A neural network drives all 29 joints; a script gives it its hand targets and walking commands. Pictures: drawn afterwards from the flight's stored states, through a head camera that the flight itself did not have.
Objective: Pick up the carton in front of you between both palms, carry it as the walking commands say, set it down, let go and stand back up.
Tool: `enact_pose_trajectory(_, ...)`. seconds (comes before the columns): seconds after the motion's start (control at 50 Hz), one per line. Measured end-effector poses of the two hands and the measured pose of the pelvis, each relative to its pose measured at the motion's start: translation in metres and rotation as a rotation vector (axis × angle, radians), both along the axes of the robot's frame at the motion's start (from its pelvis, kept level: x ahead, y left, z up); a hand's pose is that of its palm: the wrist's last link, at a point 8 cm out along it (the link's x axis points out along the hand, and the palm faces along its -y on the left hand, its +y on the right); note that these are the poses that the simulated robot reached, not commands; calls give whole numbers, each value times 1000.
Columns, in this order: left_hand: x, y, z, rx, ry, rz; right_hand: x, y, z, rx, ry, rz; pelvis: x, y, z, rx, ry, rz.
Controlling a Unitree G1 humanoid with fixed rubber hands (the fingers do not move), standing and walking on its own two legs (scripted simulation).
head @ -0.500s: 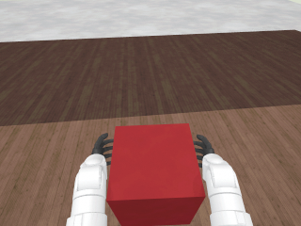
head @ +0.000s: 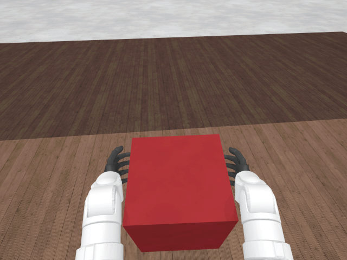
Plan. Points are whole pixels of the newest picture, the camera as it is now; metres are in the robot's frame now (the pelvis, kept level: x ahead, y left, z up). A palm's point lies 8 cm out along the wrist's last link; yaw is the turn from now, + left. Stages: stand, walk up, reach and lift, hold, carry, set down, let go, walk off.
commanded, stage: carry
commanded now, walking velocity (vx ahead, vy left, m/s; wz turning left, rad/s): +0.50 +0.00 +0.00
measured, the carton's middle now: (178, 196) +0.29 +0.00 -0.02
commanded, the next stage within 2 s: none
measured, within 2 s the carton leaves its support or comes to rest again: neither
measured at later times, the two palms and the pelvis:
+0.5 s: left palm (114, 133) +0.42 +0.16 +0.09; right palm (225, 128) +0.43 -0.14 +0.09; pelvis +0.19 +0.00 +0.00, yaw +1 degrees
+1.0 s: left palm (121, 72) +0.74 +0.19 +0.10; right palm (201, 72) +0.72 -0.11 +0.10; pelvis +0.49 +0.05 +0.01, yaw -2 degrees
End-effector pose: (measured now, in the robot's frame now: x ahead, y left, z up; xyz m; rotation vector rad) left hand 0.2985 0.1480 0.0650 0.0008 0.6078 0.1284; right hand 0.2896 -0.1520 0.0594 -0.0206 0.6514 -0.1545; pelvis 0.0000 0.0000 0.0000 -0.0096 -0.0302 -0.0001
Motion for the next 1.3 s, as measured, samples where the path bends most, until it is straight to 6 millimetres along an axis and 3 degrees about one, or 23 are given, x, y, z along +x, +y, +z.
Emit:
enact_pose_trajectory(0.08, 12, 11, 11, -25, -48, 20, 15, 11, 12, 20, -50, -11, 11, 9, -6, 3, 41, 4)
enact_pose_trajectory(0.14, 22, 19, 20, -30, -67, 28, 26, 20, 23, 24, -69, -14, 29, 16, -7, 3, 66, -28)
enact_pose_trajectory(0.22, 42, 17, 32, -50, -50, 22, 41, 18, 35, 24, -52, -29, 58, 16, 1, -18, 100, -41)
enact_pose_trajectory(0.3, 68, 5, 37, -57, -43, 12, 62, 5, 40, 43, -47, -55, 92, 8, 0, -30, 116, -37)
enact_pose_trajectory(0.38, 93, -6, 28, -54, -34, 12, 88, -6, 31, 64, -39, -68, 130, -1, -11, -29, 119, 0)
enact_pose_trajectory(0.44, 104, 0, 21, -71, 29, 48, 110, 0, 28, 61, 24, -45, 159, -3, -6, -10, 127, 24)
enact_pose_trajectory(0.52, 131, 16, 25, -76, 53, 112, 152, 15, 30, 76, 52, 0, 200, 2, 2, 14, 131, 18)
enact_pose_trajectory(0.62, 194, 36, 26, -86, 19, 128, 217, 36, 30, 76, 17, 14, 262, 19, -4, 18, 122, 14)
enact_pose_trajectory(0.72, 270, 51, 7, -98, 19, 85, 278, 51, 11, 65, 14, -27, 330, 44, -23, 29, 105, -25)
enact_pose_trajectory(0.78, 308, 48, 5, -89, 70, 34, 299, 48, 8, 68, 61, -83, 360, 53, -14, 14, 113, -49)
enact_pose_trajectory(0.88, 368, 38, 17, -90, 67, -45, 341, 40, 24, 57, 54, -150, 416, 57, 4, -13, 121, -50)
enact_pose_trajectory(0.96, 419, 37, 31, -89, 10, -39, 397, 39, 40, 49, -1, -134, 467, 53, 8, -21, 117, -38)
enact_pose_trajectory(1.04, 469, 37, 34, -80, -29, 5, 463, 37, 43, 57, -36, -87, 525, 43, 1, -13, 109, -31)
enact_pose_trajectory(1.18, 567, 23, 10, -41, -5, 77, 580, 23, 6, 100, -7, -20, 635, 15, -28, -22, 91, 21)
enact_pose_trajectory(1.3, 625, 25, 10, -56, 84, 148, 656, 25, 8, 86, 84, 40, 702, 3, -5, 1, 110, 53)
